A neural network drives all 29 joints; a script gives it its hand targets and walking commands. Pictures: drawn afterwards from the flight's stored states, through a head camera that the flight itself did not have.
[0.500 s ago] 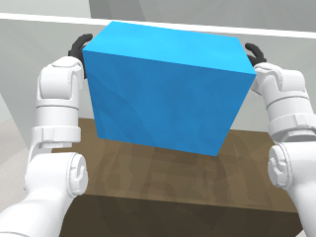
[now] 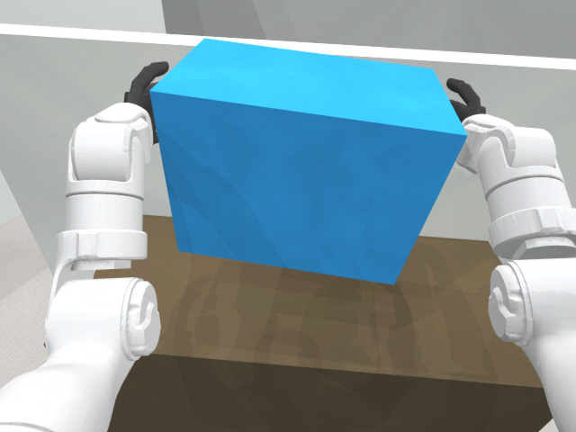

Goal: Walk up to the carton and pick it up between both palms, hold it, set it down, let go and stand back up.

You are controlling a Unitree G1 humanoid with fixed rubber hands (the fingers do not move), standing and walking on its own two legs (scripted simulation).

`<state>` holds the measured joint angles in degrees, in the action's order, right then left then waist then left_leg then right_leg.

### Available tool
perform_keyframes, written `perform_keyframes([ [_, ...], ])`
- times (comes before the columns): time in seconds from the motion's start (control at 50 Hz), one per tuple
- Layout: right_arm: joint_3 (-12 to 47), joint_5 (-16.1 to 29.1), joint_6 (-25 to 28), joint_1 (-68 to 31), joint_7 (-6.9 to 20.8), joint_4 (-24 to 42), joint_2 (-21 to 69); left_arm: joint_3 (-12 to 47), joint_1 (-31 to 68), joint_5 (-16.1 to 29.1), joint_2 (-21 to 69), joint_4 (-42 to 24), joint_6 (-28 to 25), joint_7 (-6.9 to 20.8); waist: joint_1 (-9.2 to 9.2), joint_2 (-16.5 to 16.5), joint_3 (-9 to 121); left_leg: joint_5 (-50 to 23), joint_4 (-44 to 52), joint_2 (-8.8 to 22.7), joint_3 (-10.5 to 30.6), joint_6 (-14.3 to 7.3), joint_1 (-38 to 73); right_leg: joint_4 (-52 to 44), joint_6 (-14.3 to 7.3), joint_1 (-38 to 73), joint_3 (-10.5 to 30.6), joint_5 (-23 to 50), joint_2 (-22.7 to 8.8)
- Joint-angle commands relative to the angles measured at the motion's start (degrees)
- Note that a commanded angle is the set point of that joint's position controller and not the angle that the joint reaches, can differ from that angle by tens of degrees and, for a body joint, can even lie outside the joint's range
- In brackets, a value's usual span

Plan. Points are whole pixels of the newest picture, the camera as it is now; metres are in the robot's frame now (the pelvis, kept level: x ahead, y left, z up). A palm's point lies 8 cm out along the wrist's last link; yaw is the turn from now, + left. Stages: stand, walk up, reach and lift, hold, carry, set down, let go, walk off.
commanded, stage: hold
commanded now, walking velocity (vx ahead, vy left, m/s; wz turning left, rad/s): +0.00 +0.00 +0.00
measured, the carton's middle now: (300, 163) +0.39 +0.01 +0.25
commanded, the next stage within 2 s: set down in 0.80 s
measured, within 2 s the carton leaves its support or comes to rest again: neither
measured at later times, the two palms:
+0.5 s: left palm (141, 121) +0.36 +0.20 +0.31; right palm (464, 133) +0.38 -0.20 +0.31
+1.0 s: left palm (151, 110) +0.37 +0.19 +0.33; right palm (479, 130) +0.37 -0.21 +0.32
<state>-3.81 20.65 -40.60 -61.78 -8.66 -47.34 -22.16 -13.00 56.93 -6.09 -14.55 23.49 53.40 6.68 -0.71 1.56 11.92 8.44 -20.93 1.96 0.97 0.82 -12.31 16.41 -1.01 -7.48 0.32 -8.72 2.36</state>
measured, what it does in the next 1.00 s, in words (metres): stands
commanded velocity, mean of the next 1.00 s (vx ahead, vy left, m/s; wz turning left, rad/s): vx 0.00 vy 0.00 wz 0.00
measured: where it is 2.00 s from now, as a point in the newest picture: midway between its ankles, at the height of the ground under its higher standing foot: outside the picture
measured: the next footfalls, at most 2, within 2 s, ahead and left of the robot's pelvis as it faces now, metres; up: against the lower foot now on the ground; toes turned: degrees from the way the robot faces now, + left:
none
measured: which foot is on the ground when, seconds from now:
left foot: down 0.00-1.00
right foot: down 0.00-1.00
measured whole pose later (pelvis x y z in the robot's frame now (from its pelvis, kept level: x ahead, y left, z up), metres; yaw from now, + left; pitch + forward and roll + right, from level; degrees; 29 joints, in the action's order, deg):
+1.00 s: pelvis +0.00 +0.00 +0.00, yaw +0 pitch +0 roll -1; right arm -3.8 19.5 -38.4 -61.7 -11.8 -45.2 -20.3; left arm -14.9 57.4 -7.4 -14.6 23.4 50.4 7.3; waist -3.8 1.6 12.0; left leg 8.3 -20.9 1.8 1.0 0.8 -12.3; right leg 16.4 -0.7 -7.5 0.3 -8.6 2.2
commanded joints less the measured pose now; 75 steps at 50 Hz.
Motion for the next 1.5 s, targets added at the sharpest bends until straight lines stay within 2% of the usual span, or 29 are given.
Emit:
perform_keyframes([
  [0.0, 11.3, 11.9, 3.6, -50.0, 11.4, 20.9, 29.8, 11.4, 36.5, 8.2, 30.8, -5.8, -4.8, 5.8, -0.67, -3.6, 18.2, -9.9, 3.6, -2.7, 1.7, 0.6, 7.3, -1.1, -0.2, 7.4, 1.9, 10.9, 1.7],
  [0.04, 11.7, 12.0, 3.9, -50.5, 11.5, 21.8, 30.8, 11.2, 36.4, 8.2, 30.7, -6.5, -5.0, 5.7, -0.05, -3.3, 19.2, -10.2, 3.7, -2.8, 1.3, 0.2, 7.1, -1.1, 0.0, 8.2, 2.1, 11.3, 1.7],
  [0.12, 11.8, 12.3, 3.8, -49.8, 11.3, 21.7, 29.9, 10.5, 35.7, 7.7, 30.1, -5.4, -4.8, 5.8, -0.42, -3.7, 18.6, -11.2, 3.3, -3.1, 1.2, 0.4, 7.8, -1.5, 0.0, 7.8, 1.9, 12.3, 1.7],
  [0.14, 12.1, 12.4, 3.7, -48.6, 11.2, 22.6, 30.3, 11.7, 35.1, 8.6, 30.9, -7.8, -4.9, 5.8, -0.78, -3.7, 20.1, -13.5, 2.9, -3.0, 1.4, 0.8, 8.6, -0.9, -0.1, 8.7, 1.9, 14.8, 1.8],
  [0.24, 11.7, 12.2, 4.0, -50.7, 11.4, 20.4, 30.6, 10.6, 37.2, 7.9, 30.4, -5.6, -5.0, 5.6, -0.02, -3.7, 18.3, -9.7, 3.6, -3.0, 1.2, 0.4, 7.6, -1.4, 0.0, 7.0, 1.8, 10.0, 1.7],
  [0.3, 12.6, 12.4, 3.9, -49.5, 11.3, 21.8, 30.8, 10.5, 35.7, 7.7, 30.1, -6.1, -4.9, 5.7, 0.16, -3.3, 19.0, -11.4, 3.2, -3.0, 1.2, 0.2, 7.9, -1.2, 0.0, 7.9, 2.0, 12.5, 1.6],
  [0.38, 11.8, 12.3, 3.8, -50.0, 11.4, 20.7, 30.3, 10.5, 36.5, 7.9, 30.4, -5.5, -5.0, 5.8, -0.02, -3.4, 18.3, -10.4, 3.7, -2.8, 1.4, 0.4, 8.3, -1.4, -0.2, 6.7, 1.8, 10.6, 1.7],
  [0.4, 11.9, 12.1, 3.7, -49.3, 11.4, 20.9, 29.6, 10.6, 35.7, 7.7, 30.7, -5.6, -4.6, 5.7, -0.77, -3.6, 18.4, -11.1, 3.6, -2.7, 1.6, 0.5, 8.6, -1.3, -0.2, 7.2, 1.7, 11.4, 1.7],
  [0.5, 11.9, 12.0, 3.7, -49.8, 11.4, 20.3, 30.0, 10.1, 36.4, 7.6, 30.4, -4.9, -4.9, 5.9, 0.24, -3.6, 17.5, -9.2, 3.8, -2.7, 1.4, 0.3, 7.8, -1.4, -0.4, 6.5, 2.2, 9.5, 1.5],
  [0.54, 11.3, 11.8, 3.6, -49.6, 11.5, 19.4, 29.9, 11.2, 36.8, 8.3, 31.0, -5.2, -5.1, 5.8, -0.86, -4.0, 17.4, -8.9, 4.0, -2.8, 1.5, 0.6, 7.3, -1.4, -0.3, 6.5, 1.9, 9.7, 1.7],
  [0.56, 11.7, 12.1, 4.0, -49.7, 11.3, 21.9, 30.5, 11.7, 36.1, 8.2, 31.6, -6.3, -5.0, 5.8, -1.1, -3.9, 19.4, -11.0, 3.7, -2.8, 1.3, 0.6, 8.0, -1.3, -0.3, 7.9, 1.7, 11.9, 1.9],
  [0.62, 11.1, 11.9, 3.8, -49.9, 11.3, 20.5, 30.0, 10.8, 36.0, 7.9, 30.5, -4.8, -4.9, 5.9, -0.64, -3.7, 18.0, -9.2, 4.0, -2.9, 1.4, 0.4, 7.6, -1.7, -0.1, 7.2, 1.9, 9.9, 1.7],
  [0.64, 12.5, 12.5, 3.7, -49.2, 11.3, 22.5, 30.7, 10.9, 34.9, 8.4, 30.2, -7.1, -4.9, 5.7, 0.08, -3.0, 19.8, -12.5, 3.3, -2.8, 1.4, 0.2, 8.7, -1.2, -0.1, 8.3, 1.9, 13.1, 1.9],
  [0.68, 12.5, 12.5, 3.7, -49.4, 11.3, 22.2, 30.6, 10.1, 34.2, 7.5, 30.3, -6.0, -4.7, 6.0, 0.19, -2.4, 18.9, -12.4, 3.1, -3.0, 1.3, 0.2, 8.1, -1.0, 0.1, 8.8, 1.9, 13.8, 1.7],
  [0.76, 11.4, 12.2, 3.7, -49.9, 11.2, 21.5, 30.0, 11.5, 37.1, 8.3, 30.8, -6.2, -5.1, 5.7, -1.0, -4.1, 18.6, -9.9, 3.8, -2.8, 1.6, 0.6, 8.0, -1.3, -0.1, 7.1, 1.5, 10.5, 1.9],
  [0.78, 12.2, 12.5, 3.8, -50.2, 11.2, 23.2, 30.4, 11.8, 36.5, 8.4, 30.9, -7.9, -4.9, 5.7, -0.67, -3.6, 20.4, -12.2, 3.1, -2.8, 1.5, 0.6, 8.5, -1.0, 0.0, 8.5, 1.7, 12.8, 1.8],
  [0.8, 10.1, 10.3, 3.3, -44.8, 9.7, 23.3, 36.3, 12.4, 35.2, 10.0, 29.8, -12.4, -4.8, 7.2, -5.36, -1.1, 20.6, -14.5, 2.7, -4.6, -0.2, 0.4, 11.3, -1.8, 1.4, 9.5, 2.4, 17.2, 1.2],
  [0.88, 9.1, 8.9, 6.4, -50.1, 8.3, 27.5, 35.5, 10.8, 40.0, 8.9, 27.4, -10.0, -7.4, 8.9, -4.64, -1.7, 22.5, -14.4, 1.8, -5.4, -0.7, 0.2, 11.5, -0.3, 2.0, 11.6, 1.8, 19.7, 0.9],
  [0.96, 8.7, 5.9, 11.7, -55.1, 8.7, 27.4, 35.7, 8.8, 45.5, 6.5, 27.0, -7.6, -12.2, 9.3, -2.7, -3.3, 24.6, -11.6, 2.6, -4.7, -0.8, 0.7, 12.7, -0.8, 1.5, 11.0, 0.6, 12.5, 0.4],
  [1.04, 8.2, 1.2, 14.4, -48.7, 8.6, 19.0, 35.4, 3.1, 40.6, 1.1, 23.1, 2.5, -14.5, 11.2, -1.95, -0.6, 13.1, -3.0, 5.7, -4.6, -1.8, -0.9, 10.8, -3.2, 2.1, 10.3, 0.9, 4.3, -1.1],
  [1.1, 5.7, -2.6, 15.2, -44.8, 8.4, 14.1, 35.3, -1.8, 39.1, -2.9, 20.1, 10.6, -14.2, 14.5, -3.18, 1.3, 6.9, 2.8, 7.2, -4.4, -2.5, -1.8, 9.1, -4.4, 2.0, 9.0, 1.0, -3.3, -1.7],
  [1.16, 3.4, -4.5, 16.9, -44.7, 7.6, 15.8, 33.7, -1.0, 39.0, -3.8, 21.0, 12.0, -14.9, 16.0, -5.78, -0.4, 7.6, 3.4, 7.2, -3.9, -2.6, -1.1, 9.3, -4.0, 2.0, 9.5, -0.2, -3.0, -1.1],
  [1.2, 3.6, -4.9, 18.1, -44.1, 7.0, 17.2, 34.3, 0.2, 39.2, -2.6, 22.1, 10.5, -15.8, 16.1, -6.59, -0.9, 8.3, 1.2, 6.9, -4.0, -3.1, -0.6, 10.2, -3.4, 2.4, 10.2, -0.9, -0.4, -0.9],
  [1.24, 4.0, -4.7, 19.4, -44.1, 6.2, 20.3, 34.0, 2.5, 38.3, -0.8, 24.0, 7.8, -16.7, 15.9, -7.46, -1.4, 11.4, -5.2, 5.3, -4.0, -2.8, 0.2, 13.6, -2.6, 2.3, 12.0, -2.2, 7.7, -0.3],
  [1.28, 4.1, -4.5, 20.2, -42.4, 5.5, 20.8, 33.3, 4.0, 37.8, -0.1, 25.2, 6.9, -17.6, 15.8, -8.67, -2.2, 12.8, -9.0, 4.4, -4.1, -2.4, 0.9, 16.6, -2.6, 2.3, 13.0, -2.6, 10.9, 0.1],
  [1.36, 8.4, -1.6, 23.5, -42.7, 5.0, 28.7, 35.0, 7.9, 37.0, 2.5, 27.8, -1.3, -19.8, 13.7, -7.63, -3.9, 21.7, -24.1, 0.4, -4.5, -2.4, 2.3, 25.8, -1.9, 2.7, 13.5, -3.1, 19.0, 0.8],
  [1.4, 9.2, -1.0, 24.6, -42.8, 4.6, 31.5, 35.6, 9.4, 37.3, 3.5, 28.3, -2.0, -20.6, 13.0, -8.03, -4.2, 21.9, -27.8, -0.8, -4.5, -2.2, 3.0, 27.4, -1.8, 2.8, 14.0, -3.6, 21.0, 0.9],
  [1.42, 10.6, -0.5, 25.5, -42.5, 4.7, 33.8, 36.3, 10.3, 37.3, 4.1, 29.3, -5.7, -21.4, 12.5, -7.25, -4.1, 24.5, -30.9, -1.3, -4.3, -2.0, 3.2, 29.5, -1.5, 3.0, 13.8, -3.9, 22.1, 1.1],
  [1.48, 12.2, 0.1, 25.2, -39.6, 4.6, 33.8, 36.4, 9.5, 34.0, 3.1, 27.2, -4.9, -21.3, 11.9, -6.31, -3.0, 21.6, -31.1, -1.6, -4.5, -2.2, 2.9, 28.4, -1.7, 3.1, 14.6, -3.3, 24.1, 0.8],
])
